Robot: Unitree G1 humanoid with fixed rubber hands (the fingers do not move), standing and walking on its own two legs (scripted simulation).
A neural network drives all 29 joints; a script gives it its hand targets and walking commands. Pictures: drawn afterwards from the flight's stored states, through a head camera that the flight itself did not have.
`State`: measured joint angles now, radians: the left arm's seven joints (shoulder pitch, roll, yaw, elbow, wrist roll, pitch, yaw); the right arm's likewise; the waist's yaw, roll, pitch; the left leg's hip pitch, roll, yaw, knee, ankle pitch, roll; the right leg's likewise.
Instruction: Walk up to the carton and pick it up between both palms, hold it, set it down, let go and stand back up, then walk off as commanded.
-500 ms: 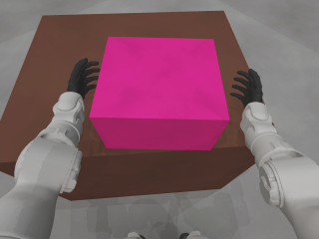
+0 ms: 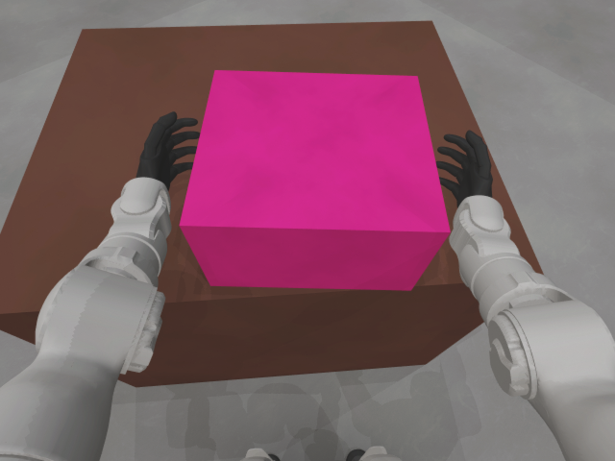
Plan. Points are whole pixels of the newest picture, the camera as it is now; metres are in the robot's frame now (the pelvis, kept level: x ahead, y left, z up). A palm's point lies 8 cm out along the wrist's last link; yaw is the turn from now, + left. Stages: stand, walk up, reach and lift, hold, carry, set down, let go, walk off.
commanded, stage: reach and lift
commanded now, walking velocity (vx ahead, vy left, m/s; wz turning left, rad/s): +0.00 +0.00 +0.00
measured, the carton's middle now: (313, 181) +0.51 +0.00 +0.00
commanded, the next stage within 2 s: none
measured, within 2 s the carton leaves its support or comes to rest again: leaves its support in 0.98 s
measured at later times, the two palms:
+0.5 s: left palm (158, 174) +0.47 +0.21 +0.08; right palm (470, 193) +0.44 -0.20 +0.06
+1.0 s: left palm (155, 165) +0.48 +0.21 +0.09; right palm (465, 191) +0.45 -0.19 +0.07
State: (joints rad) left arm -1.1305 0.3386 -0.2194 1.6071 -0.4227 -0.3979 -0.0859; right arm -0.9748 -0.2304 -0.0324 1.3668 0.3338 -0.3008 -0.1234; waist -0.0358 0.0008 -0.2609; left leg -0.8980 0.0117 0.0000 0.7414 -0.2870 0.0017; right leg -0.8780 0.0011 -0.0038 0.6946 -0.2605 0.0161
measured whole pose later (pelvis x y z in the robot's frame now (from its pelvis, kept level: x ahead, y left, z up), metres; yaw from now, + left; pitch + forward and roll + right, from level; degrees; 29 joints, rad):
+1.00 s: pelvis +0.00 +0.01 +0.00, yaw +0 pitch +26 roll -2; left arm -1.13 0.33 -0.22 1.55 -0.39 -0.39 -0.03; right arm -0.96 -0.23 -0.03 1.35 0.31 -0.32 -0.13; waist -0.04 0.01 -0.28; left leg -0.91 0.01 0.00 0.74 -0.29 0.00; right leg -0.88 0.00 0.00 0.66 -0.24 0.03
